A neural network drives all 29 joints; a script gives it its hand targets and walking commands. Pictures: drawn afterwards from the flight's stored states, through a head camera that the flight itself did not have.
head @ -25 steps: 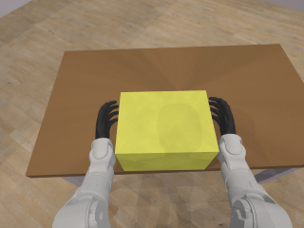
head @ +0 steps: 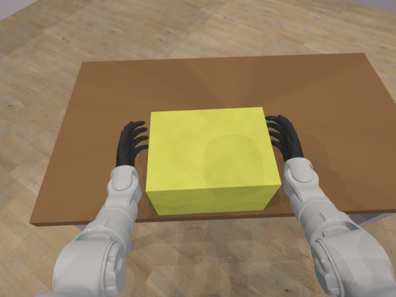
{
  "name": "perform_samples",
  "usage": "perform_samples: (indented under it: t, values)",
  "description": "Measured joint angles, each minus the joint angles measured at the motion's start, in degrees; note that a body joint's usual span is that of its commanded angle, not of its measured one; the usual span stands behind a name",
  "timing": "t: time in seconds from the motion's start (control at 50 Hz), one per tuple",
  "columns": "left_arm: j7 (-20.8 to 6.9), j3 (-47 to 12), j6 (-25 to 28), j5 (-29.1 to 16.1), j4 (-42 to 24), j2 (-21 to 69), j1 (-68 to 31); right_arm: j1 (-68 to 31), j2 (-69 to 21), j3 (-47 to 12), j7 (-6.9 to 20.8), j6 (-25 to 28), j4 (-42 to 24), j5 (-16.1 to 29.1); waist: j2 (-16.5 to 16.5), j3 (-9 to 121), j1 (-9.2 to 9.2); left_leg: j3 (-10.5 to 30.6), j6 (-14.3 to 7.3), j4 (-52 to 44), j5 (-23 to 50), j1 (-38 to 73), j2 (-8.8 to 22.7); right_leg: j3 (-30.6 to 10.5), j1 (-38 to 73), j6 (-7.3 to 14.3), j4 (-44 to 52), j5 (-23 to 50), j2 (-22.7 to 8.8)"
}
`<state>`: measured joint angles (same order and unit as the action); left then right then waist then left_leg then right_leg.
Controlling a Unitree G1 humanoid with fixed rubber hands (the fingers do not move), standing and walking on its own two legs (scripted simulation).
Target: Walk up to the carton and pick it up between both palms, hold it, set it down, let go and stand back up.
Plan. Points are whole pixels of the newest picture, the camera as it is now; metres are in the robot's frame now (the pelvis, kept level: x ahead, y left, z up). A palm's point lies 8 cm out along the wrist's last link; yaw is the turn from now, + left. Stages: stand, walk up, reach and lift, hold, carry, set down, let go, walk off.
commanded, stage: set down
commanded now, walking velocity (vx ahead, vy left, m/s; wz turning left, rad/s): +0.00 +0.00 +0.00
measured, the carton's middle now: (209, 162) +0.42 +0.01 -0.03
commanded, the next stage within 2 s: none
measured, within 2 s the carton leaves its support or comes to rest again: neither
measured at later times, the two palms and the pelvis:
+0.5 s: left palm (103, 158) +0.37 +0.22 +0.06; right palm (330, 150) +0.40 -0.21 +0.07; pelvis -0.03 -0.01 +0.00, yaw +0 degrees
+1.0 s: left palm (91, 174) +0.34 +0.23 +0.06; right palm (341, 170) +0.36 -0.22 +0.07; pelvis -0.03 +0.00 +0.00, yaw +0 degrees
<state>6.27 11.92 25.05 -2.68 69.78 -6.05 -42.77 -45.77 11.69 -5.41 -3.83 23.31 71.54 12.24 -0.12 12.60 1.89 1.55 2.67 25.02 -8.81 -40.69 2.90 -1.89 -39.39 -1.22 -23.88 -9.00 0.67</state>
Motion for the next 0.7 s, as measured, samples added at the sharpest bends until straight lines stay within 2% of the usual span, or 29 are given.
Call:
perform_samples:
  t: [0.26, 0.4, 0.7]
  values:
    - [-0.53, -6.68, -6.38, -8.97, 0.02, -5.20, -0.33, -0.05, 5.77, -2.74, 3.10, -6.04, -0.07, 7.77, 0.76, 2.05, 0.15, 0.01, 0.03, 2.45, 0.00, -0.84, 0.00, 0.00, -1.33, 0.00, -3.42, -0.47, 0.08]
    - [-0.78, -10.16, -10.80, -12.30, -0.21, -7.48, -1.68, -0.04, 8.38, -4.00, 4.57, -10.44, -2.15, 10.79, 1.74, 2.10, 0.15, 0.01, 0.15, 2.99, 0.00, 0.99, 0.00, -0.01, -0.01, 0.07, -5.01, -0.97, 0.10]
    - [-1.41, -11.05, -19.98, -12.71, -6.61, -7.76, -0.62, 2.37, 9.09, -4.59, 5.06, -17.11, -6.91, 11.54, 1.31, -0.06, 0.15, 0.00, 0.20, 2.99, -0.63, 8.63, 0.01, -0.01, 7.77, 0.17, -4.77, -1.53, 0.11]
